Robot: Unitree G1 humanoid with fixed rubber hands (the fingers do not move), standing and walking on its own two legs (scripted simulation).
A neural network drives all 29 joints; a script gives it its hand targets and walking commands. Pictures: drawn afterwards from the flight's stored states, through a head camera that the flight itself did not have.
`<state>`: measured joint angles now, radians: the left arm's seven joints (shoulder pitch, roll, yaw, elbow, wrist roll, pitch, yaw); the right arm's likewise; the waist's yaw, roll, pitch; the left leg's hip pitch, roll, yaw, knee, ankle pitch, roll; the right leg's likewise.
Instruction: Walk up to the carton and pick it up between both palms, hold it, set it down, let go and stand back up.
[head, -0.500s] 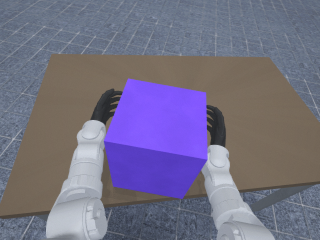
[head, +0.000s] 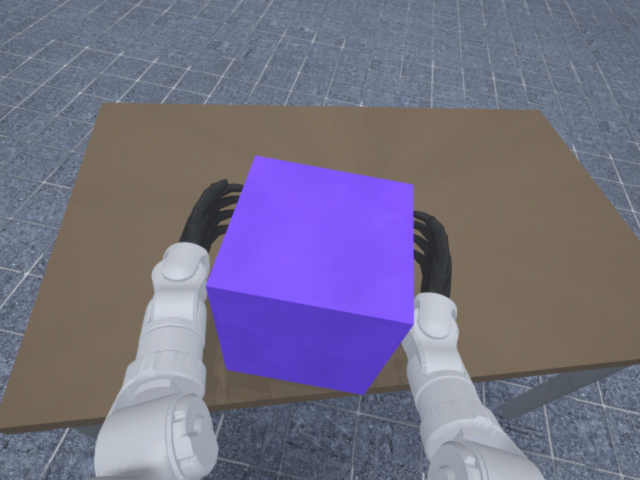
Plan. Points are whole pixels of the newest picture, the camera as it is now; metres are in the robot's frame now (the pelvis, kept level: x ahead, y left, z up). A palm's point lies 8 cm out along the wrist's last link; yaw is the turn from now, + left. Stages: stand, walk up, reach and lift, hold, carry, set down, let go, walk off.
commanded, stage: set down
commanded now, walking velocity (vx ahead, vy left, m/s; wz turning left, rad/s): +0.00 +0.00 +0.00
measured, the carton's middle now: (313, 283) +0.36 +0.00 -0.01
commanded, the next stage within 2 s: none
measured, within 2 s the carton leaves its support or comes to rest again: neither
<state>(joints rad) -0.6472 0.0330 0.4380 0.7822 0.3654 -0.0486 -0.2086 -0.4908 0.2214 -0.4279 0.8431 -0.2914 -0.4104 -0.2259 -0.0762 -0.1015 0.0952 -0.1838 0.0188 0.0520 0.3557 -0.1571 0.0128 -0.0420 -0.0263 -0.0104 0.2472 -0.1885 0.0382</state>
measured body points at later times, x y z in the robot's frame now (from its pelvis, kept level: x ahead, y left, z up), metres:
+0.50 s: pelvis +0.01 +0.00 -0.01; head +0.10 +0.05 +0.43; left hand +0.45 +0.14 +0.01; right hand +0.37 -0.17 +0.00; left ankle +0.02 +0.10 -0.75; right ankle -0.03 -0.14 -0.75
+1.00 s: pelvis -0.02 +0.01 -0.01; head +0.03 +0.04 +0.44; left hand +0.41 +0.19 +0.03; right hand +0.33 -0.19 +0.00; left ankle +0.02 +0.10 -0.75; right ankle -0.03 -0.14 -0.75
